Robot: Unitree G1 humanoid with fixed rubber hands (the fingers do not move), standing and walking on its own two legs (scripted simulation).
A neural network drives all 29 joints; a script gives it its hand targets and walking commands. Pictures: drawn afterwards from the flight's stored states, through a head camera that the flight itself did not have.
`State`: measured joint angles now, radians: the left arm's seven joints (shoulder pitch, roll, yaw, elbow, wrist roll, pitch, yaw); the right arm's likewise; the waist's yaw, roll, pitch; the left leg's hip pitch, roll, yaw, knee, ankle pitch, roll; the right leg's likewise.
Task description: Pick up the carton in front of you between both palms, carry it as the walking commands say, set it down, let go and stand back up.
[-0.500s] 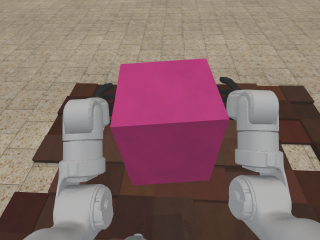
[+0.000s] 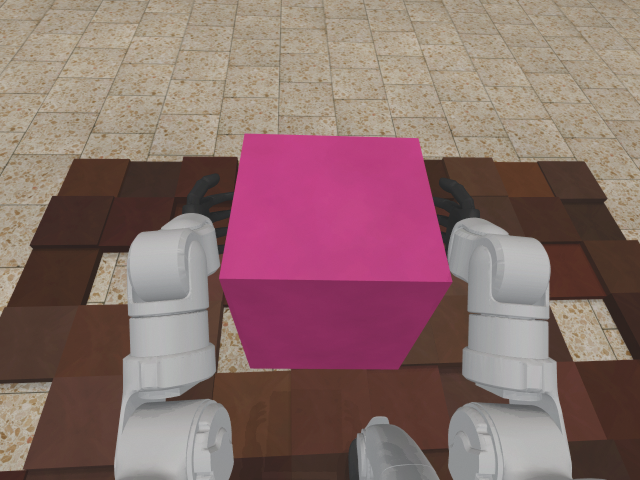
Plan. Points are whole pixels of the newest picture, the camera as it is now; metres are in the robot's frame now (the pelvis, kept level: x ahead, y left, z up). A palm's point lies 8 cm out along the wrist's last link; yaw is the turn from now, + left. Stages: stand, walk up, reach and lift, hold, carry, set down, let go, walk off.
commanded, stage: carry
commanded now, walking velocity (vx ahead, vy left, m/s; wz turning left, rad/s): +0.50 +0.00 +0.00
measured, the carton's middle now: (328, 261) +0.37 -0.02 +0.03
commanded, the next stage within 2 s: none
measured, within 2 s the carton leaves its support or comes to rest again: neither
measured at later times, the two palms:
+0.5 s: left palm (194, 77) +0.65 +0.17 +0.12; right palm (387, 72) +0.67 -0.13 +0.11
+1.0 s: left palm (196, 31) +0.97 +0.22 +0.02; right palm (334, 31) +0.96 -0.08 +0.03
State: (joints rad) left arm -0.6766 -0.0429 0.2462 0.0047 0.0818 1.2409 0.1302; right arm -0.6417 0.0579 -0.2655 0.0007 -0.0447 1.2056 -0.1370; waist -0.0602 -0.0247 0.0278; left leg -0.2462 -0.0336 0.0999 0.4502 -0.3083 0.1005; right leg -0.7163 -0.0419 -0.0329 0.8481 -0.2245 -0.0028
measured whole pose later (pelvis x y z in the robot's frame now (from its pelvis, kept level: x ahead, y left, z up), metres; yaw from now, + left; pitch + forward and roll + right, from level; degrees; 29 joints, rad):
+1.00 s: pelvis +0.61 +0.08 -0.07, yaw +1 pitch +6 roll -3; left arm -0.61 -0.03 0.19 0.07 0.07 1.19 0.14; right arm -0.58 0.04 -0.23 0.05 -0.04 1.16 -0.12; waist -0.05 -0.02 -0.02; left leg -0.27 -0.05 0.08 0.55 -0.39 0.12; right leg -0.97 -0.06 -0.07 1.38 -0.33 -0.02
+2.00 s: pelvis +1.25 +0.06 -0.04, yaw +1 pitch +4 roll +1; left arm -0.80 -0.02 0.29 0.16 0.09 1.31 0.13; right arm -0.82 -0.02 -0.26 0.18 -0.04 1.31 -0.15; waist 0.01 0.02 -0.04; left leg -0.34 0.00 0.00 1.14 -0.51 0.00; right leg -0.47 0.03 -0.10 0.56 -0.17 -0.15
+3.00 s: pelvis +1.87 +0.00 -0.06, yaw +3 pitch +5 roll +1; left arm -0.62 -0.05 0.23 0.08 0.09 1.24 0.13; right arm -0.67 0.01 -0.21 0.12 -0.04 1.25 -0.13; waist 0.00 0.01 -0.03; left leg -0.50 0.03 0.05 1.11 -0.38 0.00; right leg -0.38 -0.02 -0.17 0.45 -0.17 -0.08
